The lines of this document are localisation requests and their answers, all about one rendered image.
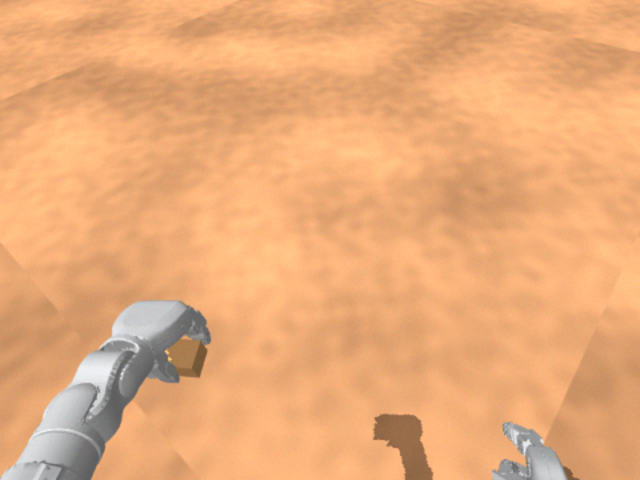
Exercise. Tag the small box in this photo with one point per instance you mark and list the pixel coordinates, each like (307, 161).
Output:
(188, 357)

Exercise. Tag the left robot hand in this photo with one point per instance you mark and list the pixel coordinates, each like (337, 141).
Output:
(160, 324)

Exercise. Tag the right robot hand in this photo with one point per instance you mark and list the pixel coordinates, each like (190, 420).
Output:
(542, 463)

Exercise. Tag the left robot arm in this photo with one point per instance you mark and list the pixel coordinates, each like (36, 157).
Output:
(70, 441)

